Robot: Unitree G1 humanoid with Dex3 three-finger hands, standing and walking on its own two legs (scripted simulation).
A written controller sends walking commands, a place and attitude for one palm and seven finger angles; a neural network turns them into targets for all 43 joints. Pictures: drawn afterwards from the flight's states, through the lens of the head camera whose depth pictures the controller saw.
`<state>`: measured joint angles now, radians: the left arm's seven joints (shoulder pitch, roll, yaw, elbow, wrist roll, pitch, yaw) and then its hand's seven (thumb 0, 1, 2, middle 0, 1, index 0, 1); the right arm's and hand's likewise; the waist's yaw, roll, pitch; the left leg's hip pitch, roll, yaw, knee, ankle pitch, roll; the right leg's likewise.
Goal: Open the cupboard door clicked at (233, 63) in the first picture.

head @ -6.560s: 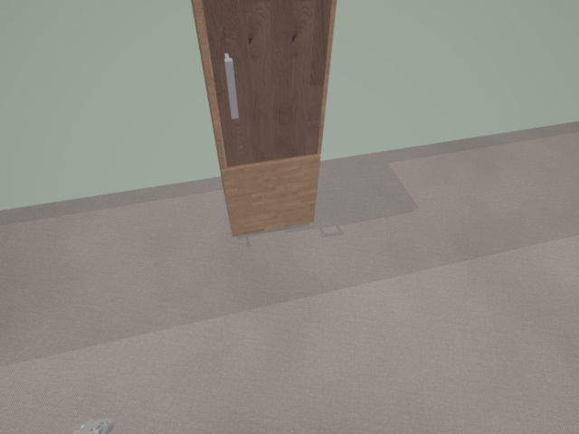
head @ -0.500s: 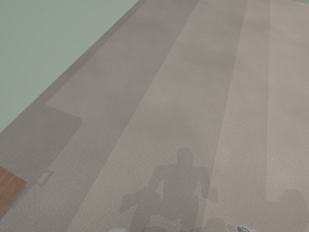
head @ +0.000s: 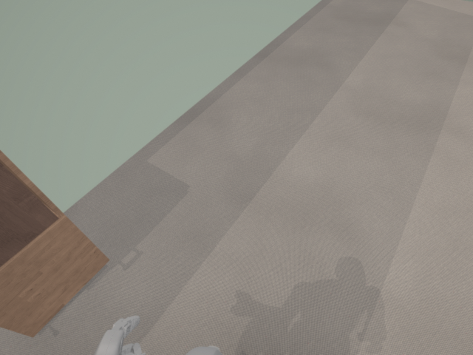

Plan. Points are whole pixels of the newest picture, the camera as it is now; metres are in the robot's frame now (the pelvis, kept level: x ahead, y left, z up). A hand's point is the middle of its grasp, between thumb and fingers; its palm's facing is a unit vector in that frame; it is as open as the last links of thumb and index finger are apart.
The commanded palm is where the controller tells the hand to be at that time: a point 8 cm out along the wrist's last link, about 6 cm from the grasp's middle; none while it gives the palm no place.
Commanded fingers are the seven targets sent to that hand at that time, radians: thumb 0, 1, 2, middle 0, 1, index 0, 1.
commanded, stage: turn to face it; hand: left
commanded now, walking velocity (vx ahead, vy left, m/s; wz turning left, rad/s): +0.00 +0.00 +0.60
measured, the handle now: out of the picture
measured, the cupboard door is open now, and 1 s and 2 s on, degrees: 0 0 0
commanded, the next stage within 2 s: take the last steps up to it in 1.52 s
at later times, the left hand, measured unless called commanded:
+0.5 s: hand out of the picture -0.06 +0.29 -0.18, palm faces +0.35 -0.90 -0.26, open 7.4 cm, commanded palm none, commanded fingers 0.00 0.90 0.90 -0.20 -0.30 -0.20 -0.30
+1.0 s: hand out of the picture -0.02 +0.26 -0.13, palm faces +0.55 -0.78 -0.30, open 7.4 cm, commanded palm none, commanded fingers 0.00 0.90 0.90 -0.20 -0.30 -0.20 -0.30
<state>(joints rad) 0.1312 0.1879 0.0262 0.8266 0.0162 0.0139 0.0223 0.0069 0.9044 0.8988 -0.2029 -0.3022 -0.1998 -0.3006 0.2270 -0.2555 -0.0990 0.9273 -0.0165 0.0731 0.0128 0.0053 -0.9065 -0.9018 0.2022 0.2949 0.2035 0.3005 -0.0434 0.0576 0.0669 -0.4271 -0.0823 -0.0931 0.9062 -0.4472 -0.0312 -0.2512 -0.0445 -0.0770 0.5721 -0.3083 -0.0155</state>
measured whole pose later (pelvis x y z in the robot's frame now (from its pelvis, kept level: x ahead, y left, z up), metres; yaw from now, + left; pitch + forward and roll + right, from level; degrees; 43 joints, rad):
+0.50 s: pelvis -0.03 +0.06 +0.00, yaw +18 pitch -1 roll -2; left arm 0.24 0.29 0.08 0.94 0.02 0.08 0.02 0.01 0.91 0.90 -0.20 -0.30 -0.20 -0.30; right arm 0.12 -0.24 -0.06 0.88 -0.01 0.03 0.01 0.00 -0.91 -0.90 0.20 0.29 0.20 0.30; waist 0.03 -0.04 0.09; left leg -0.29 -0.01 0.05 0.59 -0.29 0.06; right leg -0.45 -0.13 -0.07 1.12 -0.46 0.09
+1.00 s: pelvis -0.03 +0.01 +0.00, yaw +35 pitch +0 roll +0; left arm 0.12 0.21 0.04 0.83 0.01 0.03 0.03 0.01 0.90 0.90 -0.20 -0.30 -0.20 -0.30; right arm 0.28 -0.24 -0.09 0.94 -0.01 0.07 0.01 0.00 -0.90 -0.90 0.20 0.30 0.20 0.30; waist -0.05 0.06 0.05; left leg -0.38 -0.13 -0.20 0.62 -0.28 0.00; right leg -0.24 0.00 0.00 0.53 -0.28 0.00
